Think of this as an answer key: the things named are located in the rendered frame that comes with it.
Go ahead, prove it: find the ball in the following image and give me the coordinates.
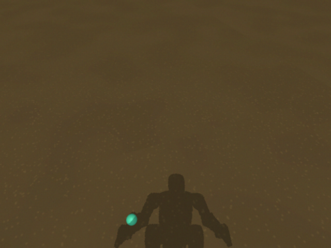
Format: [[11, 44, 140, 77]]
[[126, 214, 137, 226]]

